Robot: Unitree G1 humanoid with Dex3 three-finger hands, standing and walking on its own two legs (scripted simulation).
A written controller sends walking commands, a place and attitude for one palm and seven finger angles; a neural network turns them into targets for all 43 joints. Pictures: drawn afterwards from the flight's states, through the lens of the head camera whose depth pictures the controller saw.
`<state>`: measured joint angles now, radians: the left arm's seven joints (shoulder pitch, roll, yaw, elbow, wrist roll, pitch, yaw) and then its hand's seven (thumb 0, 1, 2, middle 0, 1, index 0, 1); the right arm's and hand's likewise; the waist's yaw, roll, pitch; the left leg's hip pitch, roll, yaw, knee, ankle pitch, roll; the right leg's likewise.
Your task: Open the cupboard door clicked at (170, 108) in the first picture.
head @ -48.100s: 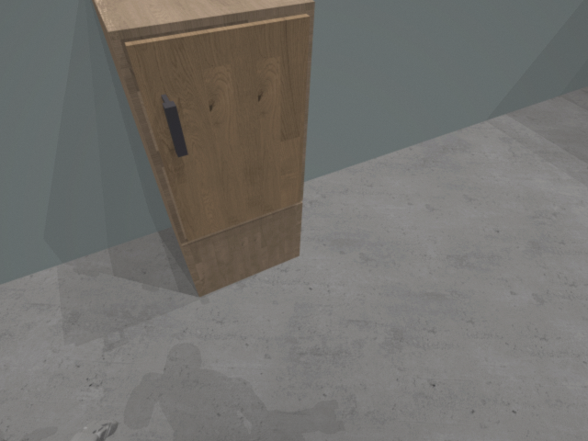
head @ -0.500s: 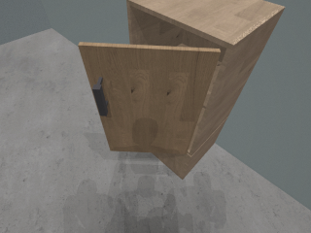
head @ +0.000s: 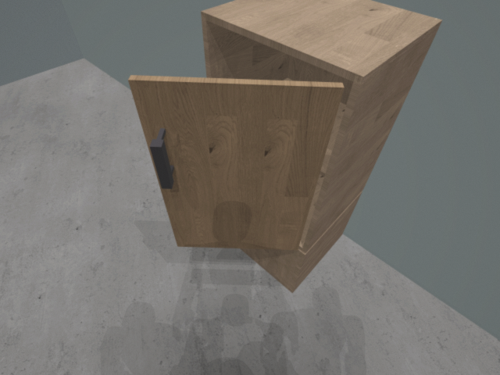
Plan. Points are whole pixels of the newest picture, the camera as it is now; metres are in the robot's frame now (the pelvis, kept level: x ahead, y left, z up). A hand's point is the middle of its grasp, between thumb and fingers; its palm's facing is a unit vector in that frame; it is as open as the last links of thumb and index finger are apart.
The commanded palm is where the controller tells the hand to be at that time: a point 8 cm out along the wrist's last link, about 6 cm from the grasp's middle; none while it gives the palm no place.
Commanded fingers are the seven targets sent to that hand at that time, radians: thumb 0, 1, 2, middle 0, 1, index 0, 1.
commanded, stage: come to a stop and stand still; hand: left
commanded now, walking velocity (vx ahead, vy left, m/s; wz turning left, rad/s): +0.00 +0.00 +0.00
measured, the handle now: (164, 158) +0.53 +0.22 +0.02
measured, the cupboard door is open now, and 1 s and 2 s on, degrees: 42 42 42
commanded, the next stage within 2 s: look again from close up in 0.94 s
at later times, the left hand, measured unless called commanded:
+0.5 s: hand out of the picture +0.03 +0.20 -0.17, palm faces -0.01 -0.98 -0.18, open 7.4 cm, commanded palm none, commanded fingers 0.00 0.90 0.90 -0.20 -0.30 -0.20 -0.30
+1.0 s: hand out of the picture +0.05 +0.20 -0.18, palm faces -0.02 -0.98 -0.18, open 7.4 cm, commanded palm none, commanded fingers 0.00 0.90 0.90 -0.20 -0.30 -0.20 -0.30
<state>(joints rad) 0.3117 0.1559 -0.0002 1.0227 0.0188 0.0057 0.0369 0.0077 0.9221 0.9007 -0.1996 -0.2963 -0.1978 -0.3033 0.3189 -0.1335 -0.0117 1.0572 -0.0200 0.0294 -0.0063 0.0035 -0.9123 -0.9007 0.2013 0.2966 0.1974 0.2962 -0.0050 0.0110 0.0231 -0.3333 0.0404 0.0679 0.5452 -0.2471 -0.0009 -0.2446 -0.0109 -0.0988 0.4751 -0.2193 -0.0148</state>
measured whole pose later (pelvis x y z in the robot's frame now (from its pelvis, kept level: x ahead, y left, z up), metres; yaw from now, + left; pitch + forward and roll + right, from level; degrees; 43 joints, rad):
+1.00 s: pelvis +0.05 +0.03 +0.01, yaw -2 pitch -1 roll +0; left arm 0.29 0.17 -0.02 1.10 0.02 -0.01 0.04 0.01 0.91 0.90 -0.20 -0.30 -0.20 -0.30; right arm 0.25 -0.16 0.01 1.13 -0.01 -0.02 -0.02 0.01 -0.93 -0.90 0.20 0.30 0.20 0.30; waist 0.00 -0.03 0.03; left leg -0.19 -0.02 0.11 0.43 -0.22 0.06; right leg -0.14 -0.06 -0.05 0.43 -0.26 0.04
